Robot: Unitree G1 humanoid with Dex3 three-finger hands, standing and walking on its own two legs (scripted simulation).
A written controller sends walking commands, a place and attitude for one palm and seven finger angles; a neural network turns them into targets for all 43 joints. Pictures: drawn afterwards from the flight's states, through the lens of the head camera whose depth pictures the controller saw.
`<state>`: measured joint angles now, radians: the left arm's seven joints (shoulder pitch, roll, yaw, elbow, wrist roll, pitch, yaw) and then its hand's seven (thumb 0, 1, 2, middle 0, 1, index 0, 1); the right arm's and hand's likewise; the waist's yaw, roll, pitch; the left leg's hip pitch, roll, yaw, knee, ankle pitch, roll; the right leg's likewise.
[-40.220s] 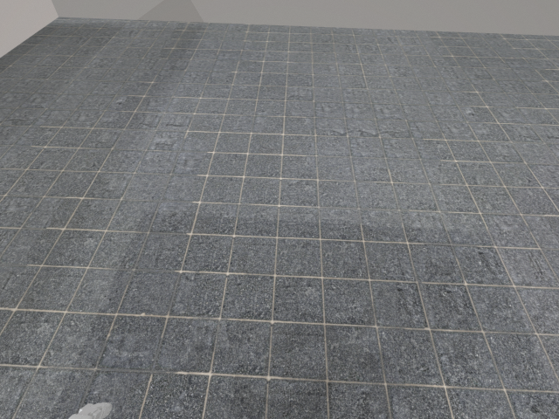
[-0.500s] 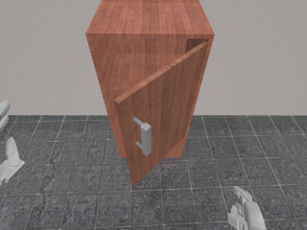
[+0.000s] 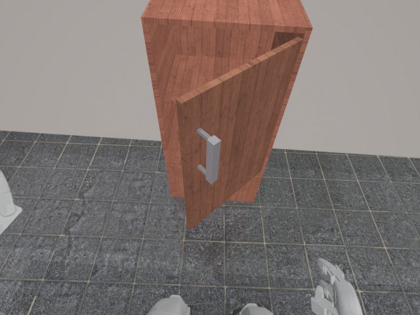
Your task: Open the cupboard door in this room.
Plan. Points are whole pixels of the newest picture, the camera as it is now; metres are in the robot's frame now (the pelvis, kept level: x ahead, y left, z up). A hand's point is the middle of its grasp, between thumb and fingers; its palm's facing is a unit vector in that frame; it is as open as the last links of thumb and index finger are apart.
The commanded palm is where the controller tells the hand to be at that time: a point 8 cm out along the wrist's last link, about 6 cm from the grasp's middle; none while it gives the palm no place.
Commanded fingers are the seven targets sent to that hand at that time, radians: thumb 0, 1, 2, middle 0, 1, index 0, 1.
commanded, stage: step back with the hand held close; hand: left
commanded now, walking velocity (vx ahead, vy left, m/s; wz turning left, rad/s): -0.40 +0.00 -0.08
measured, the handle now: (206, 156) +0.46 +0.04 -0.01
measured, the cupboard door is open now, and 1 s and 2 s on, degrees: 46 46 46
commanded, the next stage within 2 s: stop stepping back and stand still in 0.36 s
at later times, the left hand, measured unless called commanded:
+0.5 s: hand out of the picture +0.13 +0.25 +0.19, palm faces +0.39 -0.81 -0.43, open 7.4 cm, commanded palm +0.07 +0.30 +0.20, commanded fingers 0.00 0.90 0.90 -0.20 -0.30 -0.20 -0.30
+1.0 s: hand out of the picture +0.05 +0.23 +0.18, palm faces +0.38 -0.83 -0.41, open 7.4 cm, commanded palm +0.00 +0.28 +0.20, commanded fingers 0.00 0.90 0.90 -0.20 -0.30 -0.20 -0.30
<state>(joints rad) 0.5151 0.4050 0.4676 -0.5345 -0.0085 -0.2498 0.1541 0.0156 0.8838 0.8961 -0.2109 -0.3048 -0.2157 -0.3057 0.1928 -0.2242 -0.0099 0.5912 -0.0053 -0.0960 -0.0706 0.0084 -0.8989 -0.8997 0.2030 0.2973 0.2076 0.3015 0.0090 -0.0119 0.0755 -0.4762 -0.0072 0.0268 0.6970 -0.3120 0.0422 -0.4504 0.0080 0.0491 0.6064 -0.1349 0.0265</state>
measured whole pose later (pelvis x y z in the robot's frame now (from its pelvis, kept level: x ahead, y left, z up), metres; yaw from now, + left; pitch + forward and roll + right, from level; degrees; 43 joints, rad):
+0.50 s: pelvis -0.09 +0.00 +0.02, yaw -2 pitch +2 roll -1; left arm 0.49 0.40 0.39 -0.53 -0.02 -0.22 0.15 0.02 0.88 0.90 -0.21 -0.30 -0.21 -0.31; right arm 0.14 -0.18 0.03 0.64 -0.01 -0.09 -0.07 0.01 -0.90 -0.90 0.20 0.30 0.21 0.30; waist 0.04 -0.05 0.02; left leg -0.38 -0.01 0.05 0.60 -0.15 -0.03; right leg -0.27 0.04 0.09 0.52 -0.27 0.00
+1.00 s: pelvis -0.17 -0.01 +0.02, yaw -5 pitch +0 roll +1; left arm 0.54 0.37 0.38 -0.43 -0.03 -0.20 0.17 0.02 0.88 0.90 -0.21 -0.30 -0.22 -0.31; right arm 0.32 -0.24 -0.02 0.71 -0.01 -0.12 -0.08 0.01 -0.90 -0.90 0.20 0.30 0.21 0.30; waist -0.01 -0.03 -0.05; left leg -0.33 0.02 0.06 0.64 -0.31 0.02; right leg -0.18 0.02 -0.04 0.48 -0.30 -0.05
